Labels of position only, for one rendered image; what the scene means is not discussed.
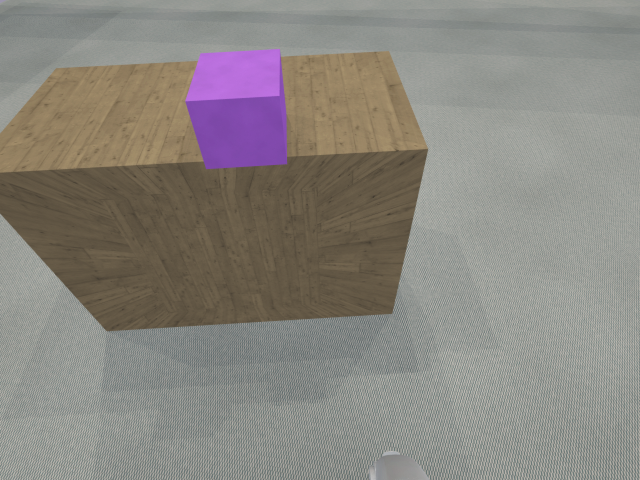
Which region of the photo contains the carton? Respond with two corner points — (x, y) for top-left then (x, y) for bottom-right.
(185, 49), (287, 169)

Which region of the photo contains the pedestal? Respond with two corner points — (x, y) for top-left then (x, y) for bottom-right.
(0, 51), (428, 331)

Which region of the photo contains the right robot thigh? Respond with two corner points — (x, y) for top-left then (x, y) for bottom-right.
(369, 454), (430, 480)

